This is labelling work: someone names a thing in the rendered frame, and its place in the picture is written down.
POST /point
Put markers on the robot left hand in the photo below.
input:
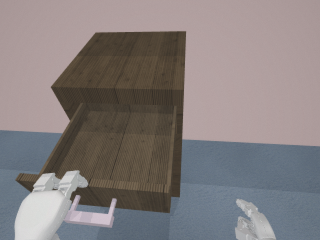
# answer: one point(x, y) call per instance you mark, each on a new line
point(43, 211)

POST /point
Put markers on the cabinet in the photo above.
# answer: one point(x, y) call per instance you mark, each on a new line
point(134, 68)

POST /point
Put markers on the robot right hand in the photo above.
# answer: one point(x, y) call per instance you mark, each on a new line
point(257, 228)

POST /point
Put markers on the drawer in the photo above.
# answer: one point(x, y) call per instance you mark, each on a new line
point(124, 151)

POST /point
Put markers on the handle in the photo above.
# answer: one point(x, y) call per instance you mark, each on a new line
point(90, 218)

